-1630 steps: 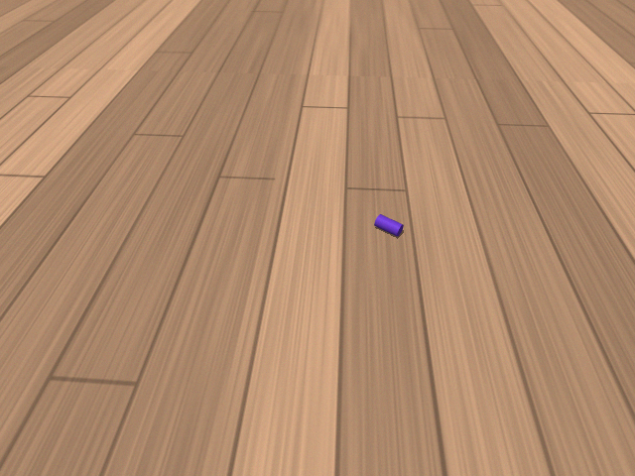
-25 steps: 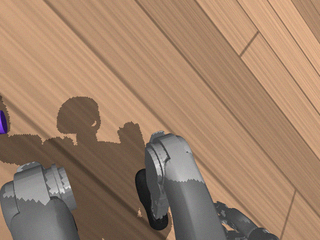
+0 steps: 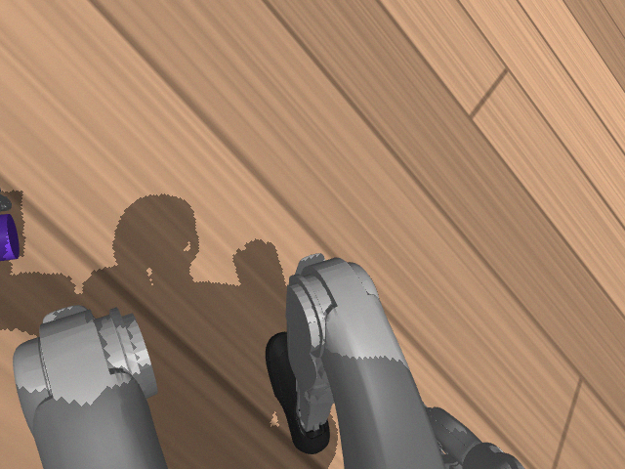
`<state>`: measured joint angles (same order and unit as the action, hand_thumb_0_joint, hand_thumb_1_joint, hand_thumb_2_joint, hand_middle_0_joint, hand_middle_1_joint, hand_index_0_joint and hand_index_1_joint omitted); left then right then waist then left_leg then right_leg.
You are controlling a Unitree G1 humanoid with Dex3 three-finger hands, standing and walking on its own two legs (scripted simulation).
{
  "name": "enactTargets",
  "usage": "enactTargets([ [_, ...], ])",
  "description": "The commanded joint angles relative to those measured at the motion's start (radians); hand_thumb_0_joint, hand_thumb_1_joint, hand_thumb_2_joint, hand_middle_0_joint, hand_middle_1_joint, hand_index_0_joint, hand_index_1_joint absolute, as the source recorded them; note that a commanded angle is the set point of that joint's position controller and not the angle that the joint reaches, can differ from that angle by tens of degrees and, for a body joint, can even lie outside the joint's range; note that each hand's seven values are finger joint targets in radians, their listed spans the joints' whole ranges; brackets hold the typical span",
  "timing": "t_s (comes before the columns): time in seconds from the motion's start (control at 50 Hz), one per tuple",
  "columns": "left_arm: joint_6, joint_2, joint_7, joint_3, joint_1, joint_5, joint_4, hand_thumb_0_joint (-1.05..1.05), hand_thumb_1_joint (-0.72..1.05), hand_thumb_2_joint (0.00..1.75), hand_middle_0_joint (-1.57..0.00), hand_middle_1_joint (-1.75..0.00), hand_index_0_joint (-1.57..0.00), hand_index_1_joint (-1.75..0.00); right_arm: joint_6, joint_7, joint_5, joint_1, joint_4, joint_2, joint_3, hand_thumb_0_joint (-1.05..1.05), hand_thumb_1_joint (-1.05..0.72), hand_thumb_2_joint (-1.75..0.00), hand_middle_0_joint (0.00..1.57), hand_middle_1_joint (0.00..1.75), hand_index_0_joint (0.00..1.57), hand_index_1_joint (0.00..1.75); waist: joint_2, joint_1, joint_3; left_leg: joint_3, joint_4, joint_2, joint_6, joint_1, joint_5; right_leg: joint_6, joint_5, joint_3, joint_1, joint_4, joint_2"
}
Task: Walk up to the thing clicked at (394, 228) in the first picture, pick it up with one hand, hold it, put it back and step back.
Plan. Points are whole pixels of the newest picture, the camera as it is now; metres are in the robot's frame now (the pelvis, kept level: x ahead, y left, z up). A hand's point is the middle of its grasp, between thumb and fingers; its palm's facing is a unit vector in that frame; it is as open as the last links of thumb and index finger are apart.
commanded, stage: close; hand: left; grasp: from above
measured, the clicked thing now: out of the picture +0.42 +0.33 -0.27
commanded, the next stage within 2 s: go down in 0.98 s
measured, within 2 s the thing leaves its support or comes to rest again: neither
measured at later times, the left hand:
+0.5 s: hand out of the picture +0.40 +0.35 -0.25, palm faces -0.51 -0.17 -0.84, open 13.1 cm
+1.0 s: hand out of the picture +0.40 +0.31 -0.24, palm faces -0.37 -0.06 -0.93, open 13.3 cm
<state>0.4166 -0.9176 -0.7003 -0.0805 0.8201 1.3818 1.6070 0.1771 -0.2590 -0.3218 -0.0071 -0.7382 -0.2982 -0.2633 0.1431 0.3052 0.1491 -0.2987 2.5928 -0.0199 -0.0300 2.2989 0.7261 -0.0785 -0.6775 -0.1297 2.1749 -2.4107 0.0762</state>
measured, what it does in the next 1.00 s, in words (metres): stands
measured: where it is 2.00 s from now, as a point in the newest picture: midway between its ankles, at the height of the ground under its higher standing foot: (226, 449)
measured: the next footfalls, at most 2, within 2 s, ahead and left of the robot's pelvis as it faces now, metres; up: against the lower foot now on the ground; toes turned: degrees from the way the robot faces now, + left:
none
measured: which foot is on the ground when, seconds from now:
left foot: down 0.00-1.00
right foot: down 0.00-1.00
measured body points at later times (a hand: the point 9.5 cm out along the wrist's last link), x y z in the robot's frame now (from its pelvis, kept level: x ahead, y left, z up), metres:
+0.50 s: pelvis +0.01 +0.00 +0.00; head +0.27 +0.14 +0.34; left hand +0.43 +0.36 -0.20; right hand +0.08 -0.26 -0.06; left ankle +0.07 +0.13 -0.26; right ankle +0.12 -0.13 -0.26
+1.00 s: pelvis +0.00 +0.00 +0.00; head +0.24 +0.14 +0.36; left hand +0.42 +0.31 -0.19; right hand +0.10 -0.27 -0.05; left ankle +0.07 +0.13 -0.26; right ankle +0.12 -0.13 -0.26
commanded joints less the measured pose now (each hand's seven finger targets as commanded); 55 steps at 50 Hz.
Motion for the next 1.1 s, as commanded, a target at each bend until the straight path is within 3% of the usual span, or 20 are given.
enactTargets([
  [0.0, -0.082, -0.197, -0.149, 0.019, 0.231, 0.018, -0.093, 0.00, -0.22, 0.74, -0.14, -0.90, -0.19, -0.85, 0.022, 0.017, -0.001, -0.122, -0.018, -0.349, 0.121, 0.00, -0.87, -0.89, 0.20, 0.30, 0.20, 0.30, -0.465, 0.054, -0.566, 0.164, -0.322, -0.025, 0.010, -0.454, -0.111, 0.098, 0.125, -0.133, -0.228, 0.235, 0.042],
  [0.08, -0.186, -0.155, -0.185, 0.040, 0.283, -0.045, -0.086, 0.00, -0.29, 0.79, -0.10, -0.91, -0.14, -0.87, 0.056, -0.004, 0.021, -0.119, -0.023, -0.343, 0.134, 0.00, -0.87, -0.89, 0.20, 0.30, 0.20, 0.30, -0.480, 0.066, -0.576, 0.154, -0.319, -0.032, 0.013, -0.429, -0.110, 0.095, 0.145, -0.118, -0.218, 0.235, 0.030],
  [0.16, -0.252, -0.151, -0.138, 0.036, 0.313, -0.111, -0.030, 0.00, -0.29, 0.79, -0.11, -0.91, -0.14, -0.87, 0.073, -0.017, 0.041, -0.143, -0.013, -0.370, 0.140, 0.00, -0.87, -0.89, 0.20, 0.30, 0.20, 0.30, -0.473, 0.075, -0.571, 0.133, -0.308, -0.027, 0.027, -0.409, -0.107, 0.092, 0.171, -0.120, -0.181, 0.217, 0.015],
  [0.18, -0.257, -0.160, -0.113, 0.024, 0.324, -0.121, -0.015, 0.00, -0.28, 0.78, -0.11, -0.92, -0.15, -0.87, 0.080, -0.022, 0.044, -0.154, -0.006, -0.374, 0.140, 0.00, -0.87, -0.89, 0.20, 0.30, 0.20, 0.30, -0.486, 0.077, -0.579, 0.132, -0.303, -0.028, 0.026, -0.418, -0.133, 0.091, 0.191, -0.123, -0.176, 0.206, 0.012],
  [0.22, -0.260, -0.236, -0.062, -0.043, 0.337, -0.131, 0.001, 0.00, -0.27, 0.77, -0.12, -0.92, -0.17, -0.87, 0.096, -0.025, 0.051, -0.159, 0.012, -0.391, 0.136, 0.00, -0.87, -0.89, 0.20, 0.30, 0.20, 0.30, -0.494, 0.063, -0.591, 0.129, -0.296, -0.023, 0.025, -0.434, -0.187, 0.093, 0.232, -0.125, -0.192, 0.178, 0.003],
  [0.24, -0.255, -0.271, -0.038, -0.071, 0.321, -0.140, 0.018, 0.00, -0.28, 0.78, -0.13, -0.91, -0.17, -0.86, 0.094, -0.024, 0.053, -0.164, 0.007, -0.387, 0.133, 0.00, -0.88, -0.89, 0.20, 0.30, 0.20, 0.30, -0.488, 0.058, -0.594, 0.135, -0.292, -0.022, 0.027, -0.416, -0.185, 0.093, 0.227, -0.119, -0.225, 0.186, 0.005],
  [0.3, -0.224, -0.275, 0.037, -0.102, 0.288, -0.153, 0.032, 0.00, -0.26, 0.75, -0.12, -0.96, -0.17, -0.90, 0.093, -0.025, 0.041, -0.181, 0.005, -0.370, 0.115, 0.00, -0.88, -0.89, 0.20, 0.30, 0.20, 0.30, -0.517, 0.048, -0.622, 0.127, -0.302, -0.013, 0.022, -0.452, -0.218, 0.093, 0.238, -0.134, -0.245, 0.171, 0.007],
  [0.36, -0.181, -0.269, 0.110, -0.094, 0.244, -0.161, -0.029, 0.00, -0.28, 0.76, -0.09, -1.00, -0.15, -0.93, 0.081, -0.020, 0.031, -0.190, 0.014, -0.371, 0.124, 0.00, -0.88, -0.89, 0.20, 0.30, 0.20, 0.30, -0.590, 0.036, -0.663, 0.130, -0.316, -0.010, 0.012, -0.512, -0.268, 0.092, 0.271, -0.143, -0.278, 0.166, 0.010],
  [0.44, -0.101, -0.201, 0.175, -0.024, 0.235, -0.160, -0.130, 0.00, -0.28, 0.77, -0.10, -0.99, -0.16, -0.93, 0.046, -0.014, 0.030, -0.211, 0.009, -0.370, 0.125, 0.00, -0.88, -0.89, 0.20, 0.30, 0.20, 0.30, -0.581, 0.059, -0.688, 0.137, -0.291, -0.010, 0.011, -0.525, -0.327, 0.091, 0.321, -0.151, -0.314, 0.180, 0.016],
  [0.5, -0.039, -0.194, 0.170, -0.013, 0.233, -0.153, -0.164, 0.00, -0.29, 0.79, -0.10, -0.97, -0.15, -0.91, 0.023, -0.011, 0.037, -0.223, 0.014, -0.361, 0.110, 0.00, -0.88, -0.89, 0.20, 0.30, 0.20, 0.30, -0.525, 0.059, -0.681, 0.137, -0.263, -0.012, 0.016, -0.519, -0.340, 0.092, 0.341, -0.152, -0.329, 0.188, 0.017],
  [0.56, 0.019, -0.201, 0.113, -0.042, 0.222, -0.130, -0.130, 0.00, -0.29, 0.80, -0.09, -0.97, -0.14, -0.91, 0.005, -0.002, 0.034, -0.216, 0.022, -0.365, 0.092, 0.00, -0.88, -0.89, 0.20, 0.30, 0.20, 0.30, -0.446, 0.062, -0.647, 0.135, -0.242, -0.010, 0.025, -0.476, -0.312, 0.091, 0.330, -0.161, -0.326, 0.194, 0.018],
  [0.62, 0.038, -0.256, 0.025, -0.065, 0.203, -0.058, -0.116, 0.00, -0.28, 0.79, -0.08, -0.98, -0.14, -0.92, -0.010, 0.009, 0.023, -0.192, -0.006, -0.367, 0.103, 0.00, -0.87, -0.89, 0.20, 0.30, 0.20, 0.30, -0.438, 0.031, -0.623, 0.143, -0.268, -0.012, 0.028, -0.464, -0.222, 0.091, 0.238, -0.154, -0.291, 0.205, 0.028],
  [0.68, 0.008, -0.227, -0.066, -0.031, 0.189, 0.003, -0.067, 0.00, -0.28, 0.80, -0.07, -1.00, -0.13, -0.93, -0.008, 0.014, -0.001, -0.159, -0.011, -0.360, 0.107, 0.00, -0.87, -0.88, 0.20, 0.30, 0.20, 0.30, -0.449, 0.042, -0.593, 0.155, -0.294, -0.016, 0.024, -0.467, -0.166, 0.092, 0.185, -0.147, -0.260, 0.211, 0.036],
  [0.72, -0.033, -0.206, -0.118, 0.000, 0.211, 0.019, -0.063, 0.00, -0.27, 0.79, -0.06, -1.01, -0.13, -0.93, 0.006, 0.017, -0.006, -0.143, -0.021, -0.357, 0.116, 0.00, -0.87, -0.88, 0.20, 0.30, 0.20, 0.30, -0.435, 0.063, -0.581, 0.161, -0.292, -0.020, 0.019, -0.461, -0.158, 0.090, 0.171, -0.143, -0.246, 0.221, 0.036],
  [0.8, -0.135, -0.188, -0.178, 0.022, 0.266, -0.014, -0.084, 0.00, -0.29, 0.79, -0.08, -0.96, -0.13, -0.91, 0.039, 0.010, 0.010, -0.119, -0.028, -0.346, 0.129, 0.00, -0.87, -0.89, 0.20, 0.30, 0.20, 0.30, -0.463, 0.066, -0.559, 0.167, -0.317, -0.028, 0.010, -0.429, -0.100, 0.097, 0.110, -0.113, -0.232, 0.253, 0.038],
  [0.82, -0.162, -0.163, -0.178, 0.045, 0.281, -0.030, -0.091, 0.00, -0.29, 0.79, -0.08, -0.95, -0.13, -0.90, 0.052, 0.001, 0.013, -0.118, -0.022, -0.342, 0.130, 0.00, -0.87, -0.89, 0.20, 0.30, 0.20, 0.30, -0.464, 0.069, -0.561, 0.168, -0.307, -0.029, 0.012, -0.421, -0.094, 0.093, 0.115, -0.112, -0.208, 0.242, 0.028],
  [0.92, -0.256, -0.154, -0.112, 0.042, 0.324, -0.119, -0.040, 0.00, -0.33, 0.82, -0.07, -0.97, -0.11, -0.92, 0.088, -0.011, 0.046, -0.137, 0.004, -0.368, 0.141, 0.00, -0.87, -0.89, 0.20, 0.30, 0.20, 0.30, -0.457, 0.073, -0.543, 0.149, -0.299, -0.026, 0.032, -0.380, -0.055, 0.093, 0.112, -0.093, -0.173, 0.234, 0.010],
  [1.0, -0.261, -0.271, -0.028, -0.071, 0.304, -0.151, 0.025, 0.00, -0.34, 0.83, -0.08, -0.95, -0.12, -0.91, 0.098, -0.010, 0.061, -0.175, 0.011, -0.394, 0.141, 0.00, -0.88, -0.89, 0.20, 0.30, 0.20, 0.30, -0.456, 0.045, -0.582, 0.133, -0.312, -0.020, 0.030, -0.393, -0.140, 0.095, 0.182, -0.115, -0.206, 0.204, 0.005],
  [1.02, -0.254, -0.273, -0.003, -0.087, 0.276, -0.152, 0.037, 0.00, -0.32, 0.81, -0.08, -0.97, -0.13, -0.92, 0.094, -0.013, 0.058, -0.187, 0.014, -0.389, 0.136, 0.00, -0.88, -0.89, 0.20, 0.30, 0.20, 0.30, -0.483, 0.034, -0.612, 0.132, -0.312, -0.017, 0.026, -0.420, -0.187, 0.097, 0.212, -0.118, -0.224, 0.191, 0.008],
  [1.08, -0.218, -0.246, 0.072, -0.080, 0.260, -0.164, 0.015, 0.00, -0.30, 0.79, -0.06, -1.02, -0.12, -0.95, 0.090, -0.014, 0.043, -0.186, 0.022, -0.373, 0.129, 0.00, -0.88, -0.89, 0.20, 0.30, 0.20, 0.30, -0.546, 0.044, -0.656, 0.127, -0.308, -0.014, 0.015, -0.509, -0.266, 0.093, 0.271, -0.134, -0.251, 0.156, 0.007],
])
